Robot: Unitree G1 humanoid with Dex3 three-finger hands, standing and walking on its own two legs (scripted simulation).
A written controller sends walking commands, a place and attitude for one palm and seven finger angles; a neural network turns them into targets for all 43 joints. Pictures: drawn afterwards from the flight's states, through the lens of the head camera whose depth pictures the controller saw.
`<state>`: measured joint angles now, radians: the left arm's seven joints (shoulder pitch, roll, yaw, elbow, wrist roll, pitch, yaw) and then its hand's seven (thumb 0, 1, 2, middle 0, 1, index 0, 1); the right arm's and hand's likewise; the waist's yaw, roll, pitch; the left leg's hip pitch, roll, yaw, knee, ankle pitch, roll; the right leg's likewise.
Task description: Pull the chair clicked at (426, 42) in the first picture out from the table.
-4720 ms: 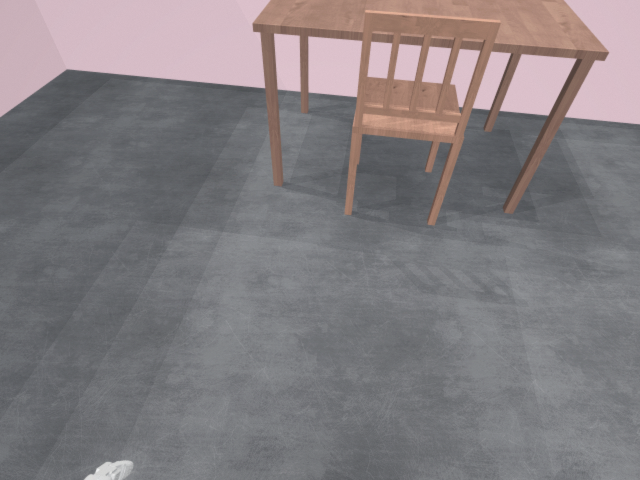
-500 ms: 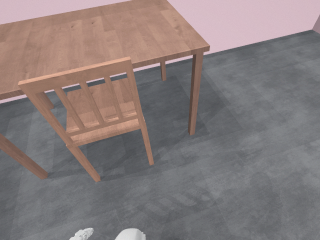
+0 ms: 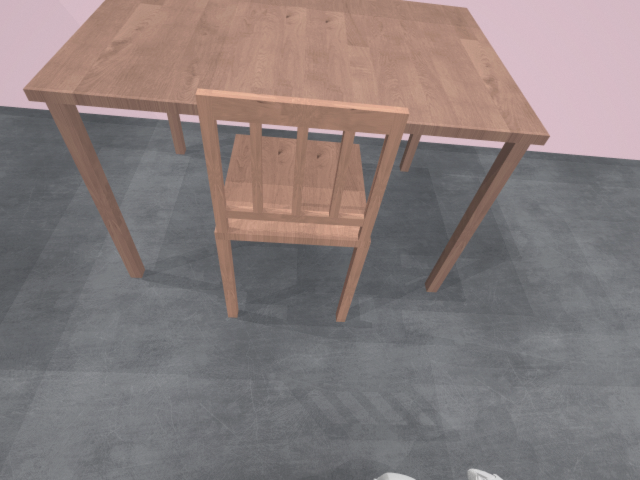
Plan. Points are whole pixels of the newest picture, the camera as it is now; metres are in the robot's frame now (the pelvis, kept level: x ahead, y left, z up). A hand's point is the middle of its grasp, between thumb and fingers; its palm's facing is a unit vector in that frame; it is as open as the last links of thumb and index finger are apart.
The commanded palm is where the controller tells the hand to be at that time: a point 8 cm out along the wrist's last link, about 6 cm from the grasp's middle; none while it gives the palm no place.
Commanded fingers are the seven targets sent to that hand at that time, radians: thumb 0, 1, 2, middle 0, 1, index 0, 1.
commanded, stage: take the last steps up to it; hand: left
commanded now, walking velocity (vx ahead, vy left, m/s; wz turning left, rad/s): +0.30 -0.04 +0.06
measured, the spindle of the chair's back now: (299, 173) +0.73 +0.11 -0.10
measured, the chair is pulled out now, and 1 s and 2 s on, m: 0.00 0.00 0.00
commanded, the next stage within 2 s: come to a stop and stand still in 0.92 s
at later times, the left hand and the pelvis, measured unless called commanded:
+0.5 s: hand out of the picture +0.12 +0.13 -0.16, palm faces +0.07 -0.97 -0.22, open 7.2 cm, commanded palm none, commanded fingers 0.00 0.90 0.90 -0.20 -0.30 -0.20 -0.30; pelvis +0.06 -0.06 +0.00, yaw +2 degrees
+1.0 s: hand out of the picture +0.14 +0.14 -0.19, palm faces +0.14 -0.98 -0.13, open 7.4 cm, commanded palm none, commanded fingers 0.00 0.90 0.90 -0.20 -0.30 -0.20 -0.30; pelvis +0.23 -0.01 -0.02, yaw +2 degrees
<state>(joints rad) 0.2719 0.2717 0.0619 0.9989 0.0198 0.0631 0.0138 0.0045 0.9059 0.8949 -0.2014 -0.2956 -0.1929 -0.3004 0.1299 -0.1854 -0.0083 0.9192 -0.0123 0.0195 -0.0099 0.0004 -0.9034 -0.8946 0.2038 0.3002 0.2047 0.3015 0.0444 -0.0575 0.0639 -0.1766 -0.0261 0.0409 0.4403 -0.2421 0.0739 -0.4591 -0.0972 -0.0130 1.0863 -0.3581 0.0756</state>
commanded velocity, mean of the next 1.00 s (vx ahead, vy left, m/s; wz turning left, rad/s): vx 0.26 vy -0.02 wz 0.03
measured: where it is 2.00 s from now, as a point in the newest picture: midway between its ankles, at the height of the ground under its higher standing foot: outside the picture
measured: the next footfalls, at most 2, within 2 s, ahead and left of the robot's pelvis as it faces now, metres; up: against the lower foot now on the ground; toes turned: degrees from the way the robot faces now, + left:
right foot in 0.38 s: +0.09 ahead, -0.14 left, +0.00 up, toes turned -3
left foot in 0.88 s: +0.31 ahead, +0.08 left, +0.00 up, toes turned +9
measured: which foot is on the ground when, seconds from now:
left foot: down 0.00-0.38, up 0.40-0.86, down 0.88-1.00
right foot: up 0.00-0.36, down 0.38-0.88, up 0.90-1.00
